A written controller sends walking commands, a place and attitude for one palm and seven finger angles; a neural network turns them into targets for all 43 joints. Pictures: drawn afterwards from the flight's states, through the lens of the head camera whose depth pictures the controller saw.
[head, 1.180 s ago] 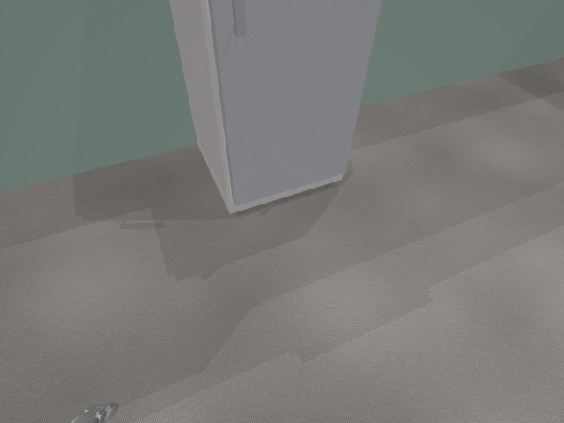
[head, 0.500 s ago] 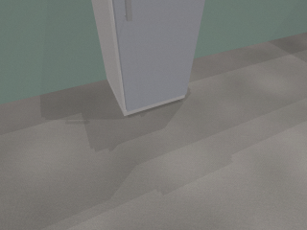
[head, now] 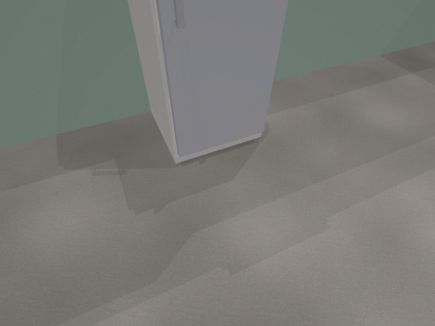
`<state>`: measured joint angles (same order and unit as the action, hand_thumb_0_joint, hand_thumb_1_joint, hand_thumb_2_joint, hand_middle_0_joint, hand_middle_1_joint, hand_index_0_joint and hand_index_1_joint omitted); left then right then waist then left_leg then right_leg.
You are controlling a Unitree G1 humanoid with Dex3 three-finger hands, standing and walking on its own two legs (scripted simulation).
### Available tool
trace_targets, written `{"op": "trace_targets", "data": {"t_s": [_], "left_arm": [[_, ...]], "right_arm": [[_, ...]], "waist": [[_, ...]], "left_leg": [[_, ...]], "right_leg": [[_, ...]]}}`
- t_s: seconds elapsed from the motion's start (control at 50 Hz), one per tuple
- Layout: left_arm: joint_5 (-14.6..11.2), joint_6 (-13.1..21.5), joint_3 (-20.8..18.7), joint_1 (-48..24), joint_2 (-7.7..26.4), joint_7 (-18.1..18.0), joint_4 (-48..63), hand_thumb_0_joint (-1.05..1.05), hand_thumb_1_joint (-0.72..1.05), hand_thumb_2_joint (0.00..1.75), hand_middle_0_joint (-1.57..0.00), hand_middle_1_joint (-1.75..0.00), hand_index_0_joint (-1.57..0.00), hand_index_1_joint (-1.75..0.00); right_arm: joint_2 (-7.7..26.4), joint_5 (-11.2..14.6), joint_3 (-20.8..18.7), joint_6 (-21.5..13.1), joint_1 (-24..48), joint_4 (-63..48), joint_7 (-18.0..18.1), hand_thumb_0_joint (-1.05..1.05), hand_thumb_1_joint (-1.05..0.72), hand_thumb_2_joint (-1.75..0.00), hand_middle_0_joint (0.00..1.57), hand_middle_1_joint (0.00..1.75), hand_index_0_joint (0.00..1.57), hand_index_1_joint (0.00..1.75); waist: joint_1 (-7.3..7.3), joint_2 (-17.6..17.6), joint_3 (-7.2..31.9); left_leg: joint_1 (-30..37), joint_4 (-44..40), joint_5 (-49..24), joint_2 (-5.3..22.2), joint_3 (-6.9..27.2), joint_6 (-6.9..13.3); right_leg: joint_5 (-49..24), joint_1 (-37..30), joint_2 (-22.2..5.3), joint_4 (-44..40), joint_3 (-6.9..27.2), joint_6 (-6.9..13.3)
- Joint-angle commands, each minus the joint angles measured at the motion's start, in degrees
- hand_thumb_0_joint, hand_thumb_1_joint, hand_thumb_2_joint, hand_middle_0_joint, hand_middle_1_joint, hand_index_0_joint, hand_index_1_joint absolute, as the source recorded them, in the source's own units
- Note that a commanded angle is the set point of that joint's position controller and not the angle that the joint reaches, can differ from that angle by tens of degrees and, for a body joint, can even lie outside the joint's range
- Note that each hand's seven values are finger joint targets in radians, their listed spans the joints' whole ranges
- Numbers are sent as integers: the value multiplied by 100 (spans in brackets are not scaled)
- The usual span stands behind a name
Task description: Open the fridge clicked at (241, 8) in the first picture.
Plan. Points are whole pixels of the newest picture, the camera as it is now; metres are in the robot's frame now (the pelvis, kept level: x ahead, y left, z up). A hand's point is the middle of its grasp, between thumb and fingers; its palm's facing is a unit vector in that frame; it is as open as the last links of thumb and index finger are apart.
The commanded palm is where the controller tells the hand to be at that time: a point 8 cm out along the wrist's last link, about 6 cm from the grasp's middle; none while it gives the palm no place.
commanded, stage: look at it before walking up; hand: left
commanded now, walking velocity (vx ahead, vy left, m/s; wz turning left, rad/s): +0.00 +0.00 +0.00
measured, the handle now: out of the picture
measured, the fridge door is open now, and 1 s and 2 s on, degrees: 0 0 0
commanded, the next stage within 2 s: walk to a spot facing it in 0.26 s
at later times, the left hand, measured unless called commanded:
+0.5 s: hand out of the picture +0.07 +0.23 -0.16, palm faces -0.04 -0.95 -0.31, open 7.4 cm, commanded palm none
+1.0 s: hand out of the picture +0.15 +0.12 -0.17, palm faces -0.23 -0.95 -0.19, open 7.4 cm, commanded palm none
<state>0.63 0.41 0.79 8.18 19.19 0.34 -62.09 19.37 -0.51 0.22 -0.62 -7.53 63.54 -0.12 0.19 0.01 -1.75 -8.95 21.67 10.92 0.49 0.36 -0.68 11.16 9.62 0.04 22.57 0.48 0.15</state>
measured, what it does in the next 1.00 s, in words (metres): walks ahead, turning right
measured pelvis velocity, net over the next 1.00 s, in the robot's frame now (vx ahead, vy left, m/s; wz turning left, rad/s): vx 0.13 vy -0.06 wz -0.30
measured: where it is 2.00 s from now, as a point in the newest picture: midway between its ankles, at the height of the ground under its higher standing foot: (263, 263)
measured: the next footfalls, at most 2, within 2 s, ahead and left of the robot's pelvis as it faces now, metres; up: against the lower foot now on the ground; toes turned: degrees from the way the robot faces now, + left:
left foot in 1.22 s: +0.41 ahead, +0.03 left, +0.00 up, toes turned -17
right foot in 1.78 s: +0.48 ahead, -0.31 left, +0.00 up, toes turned -51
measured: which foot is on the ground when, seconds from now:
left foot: down 0.00-0.74, up 0.76-1.00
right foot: down 0.00-1.00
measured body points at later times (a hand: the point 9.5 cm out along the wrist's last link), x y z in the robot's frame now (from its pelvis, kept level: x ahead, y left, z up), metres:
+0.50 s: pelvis +0.01 +0.00 +0.00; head +0.01 +0.00 +0.45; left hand +0.08 +0.28 -0.14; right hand +0.08 -0.29 -0.14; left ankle +0.01 +0.13 -0.74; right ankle +0.01 -0.12 -0.74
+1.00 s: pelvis +0.13 -0.06 +0.00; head +0.15 -0.07 +0.45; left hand +0.17 +0.17 -0.15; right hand +0.14 -0.32 -0.15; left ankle +0.22 +0.08 -0.67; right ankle +0.08 -0.13 -0.75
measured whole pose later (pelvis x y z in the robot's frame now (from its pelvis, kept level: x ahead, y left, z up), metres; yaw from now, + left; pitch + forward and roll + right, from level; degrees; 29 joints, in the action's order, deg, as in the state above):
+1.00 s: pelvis +0.13 -0.06 +0.00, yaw -17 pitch +0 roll +1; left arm 1.3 2.8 -1.9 22.3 9.0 0.8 -58.9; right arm 12.2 -1.3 -3.2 -0.7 -9.8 56.2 -0.9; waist -1.2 -0.3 -2.0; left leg -33.7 59.4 13.5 7.1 -3.2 -3.0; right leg 14.8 8.7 3.7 23.1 1.7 4.1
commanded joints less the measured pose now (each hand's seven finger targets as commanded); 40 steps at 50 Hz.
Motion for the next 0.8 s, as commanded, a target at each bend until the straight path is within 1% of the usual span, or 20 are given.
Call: {"op": "trace_targets", "data": {"t_s": [0.0,0.34,0.38,0.4,0.44,0.46,0.5,0.52,0.54,0.56,0.58,0.6,0.62,0.66,0.68,0.7,0.72,0.74,0.76,0.78], "left_arm": [[11,115,-279,-217,1219,-101,353,0,90,90,-20,-30,-20,-30],[6,127,-273,-229,1238,-96,342,0,90,90,-20,-30,-20,-30],[1,17,-164,77,666,-102,222,0,90,90,-20,-30,-20,-30],[20,-41,-167,235,567,-90,214,0,90,90,-20,-30,-20,-30],[49,-121,-230,292,623,-28,309,0,90,90,-20,-30,-20,-30],[59,-145,-270,334,622,2,389,0,90,90,-20,-30,-20,-30],[67,-153,-327,413,603,58,561,0,90,90,-20,-30,-20,-30],[69,-133,-348,427,497,82,644,0,90,90,-20,-30,-20,-30],[67,-95,-358,401,345,110,728,0,90,90,-20,-30,-20,-30],[60,-64,-371,255,199,134,856,0,90,90,-20,-30,-20,-30],[65,-44,-389,28,146,156,990,0,90,90,-20,-30,-20,-30],[64,-13,-402,-56,138,182,1084,0,90,90,-20,-30,-20,-30],[54,20,-421,-37,40,203,1112,0,90,90,-20,-30,-20,-30],[43,47,-442,435,-145,240,986,0,90,90,-20,-30,-20,-30],[59,55,-464,932,-205,253,817,0,90,90,-20,-30,-20,-30],[75,84,-520,1710,-43,228,562,0,90,90,-20,-30,-20,-30],[129,178,-676,2457,624,125,371,0,90,90,-20,-30,-20,-30],[31,210,-728,2713,948,20,341,0,90,90,-20,-30,-20,-30],[-8,214,-730,2565,816,-58,398,0,90,90,-20,-30,-20,-30],[-5,234,-683,2215,593,-58,488,0,90,90,-20,-30,-20,-30]], "right_arm": [[1155,9,-234,-136,237,-351,71,0,-90,-90,20,30,20,30],[1157,8,-217,-129,270,-350,75,0,-90,-90,20,30,20,30],[577,-40,-89,-49,-13,-218,65,0,-90,-90,20,30,20,30],[447,-54,-86,-10,-194,-212,60,0,-90,-90,20,30,20,30],[501,-81,-138,28,-329,-261,60,0,-90,-90,20,30,20,30],[565,-93,-186,37,-341,-320,59,0,-90,-90,20,30,20,30],[710,-88,-282,27,-508,-430,71,0,-90,-90,20,30,20,30],[775,-82,-332,4,-621,-456,83,0,-90,-90,20,30,20,30],[878,-76,-392,-40,-802,-467,102,0,-90,-90,20,30,20,30],[971,-59,-457,-97,-897,-490,117,0,-90,-90,20,30,20,30],[910,-62,-481,-151,-1024,-496,118,0,-90,-90,20,30,20,30],[844,-63,-483,-196,-1117,-491,120,0,-90,-90,20,30,20,30],[747,-78,-483,-218,-1093,-494,127,0,-90,-90,20,30,20,30],[632,-104,-471,-226,-775,-574,131,0,-90,-90,20,30,20,30],[591,-104,-471,-218,-628,-597,129,0,-90,-90,20,30,20,30],[498,-78,-463,-211,-485,-657,104,0,-90,-90,20,30,20,30],[73,6,-372,-207,-414,-880,41,0,-90,-90,20,30,20,30],[-75,-28,-309,-260,-13,-1226,8,0,-90,-90,20,30,20,30],[83,-43,-375,-277,132,-1234,17,0,-90,-90,20,30,20,30],[42,-25,-393,-302,165,-1162,2,0,-90,-90,20,30,20,30]], "waist": [[-26,6,322],[-25,13,373],[-20,35,333],[-29,102,338],[-9,159,-35],[-13,67,-255],[21,-187,-430],[71,-426,-523],[157,-787,-474],[198,-1087,-491],[283,-1067,-506],[292,-1000,-423],[241,-830,-378],[-40,-797,-209],[-277,-683,-26],[-650,-37,310],[-924,1737,464],[-929,2132,252],[-828,1258,122],[-684,905,-86]], "left_leg": [[30,-372,-443,607,550,216],[142,-388,-582,613,520,197],[186,-250,-20,590,298,83],[151,-120,480,561,216,70],[-138,-128,1487,551,159,103],[-211,-154,1889,590,196,135],[-146,-290,2427,839,417,285],[-11,-480,2653,1078,701,433],[213,-800,2745,1467,1156,653],[436,-1053,2388,1956,1447,929],[741,-1107,1703,2160,1462,1121],[1010,-966,1078,2231,1341,1189],[967,-766,478,2231,1011,1148],[377,-262,-79,1956,152,808],[-44,342,59,1662,-286,588],[-637,1507,260,1299,-712,348],[-2252,3415,1507,642,-1229,-15],[-3316,4589,2349,267,-788,-96],[-3482,4798,1919,536,-209,-28],[-3420,4807,1413,723,-171,-10]], "right_leg": [[-349,-43,-668,-435,607,171],[-547,-154,-702,-508,598,171],[124,27,-638,-508,683,120],[675,124,-599,-488,768,138],[1659,530,-502,-486,955,218],[1974,826,-421,-420,999,251],[2149,1309,-190,28,870,267],[2056,1630,-24,475,711,241],[1689,1886,202,1247,321,179],[1471,2224,177,2058,-75,93],[1734,2620,-47,2499,-66,49],[1806,2814,-196,2612,-10,36],[1835,2651,-352,2469,-38,35],[1526,1539,-366,1732,-303,64],[939,656,-169,1205,-571,80],[310,-442,31,621,-615,148],[1097,-1508,-1267,-382,1598,638],[758,-1491,-2213,-1139,3691,1176],[708,-1506,-2156,-1035,3432,1409],[833,-1040,-1929,-1031,3070,1383]]}}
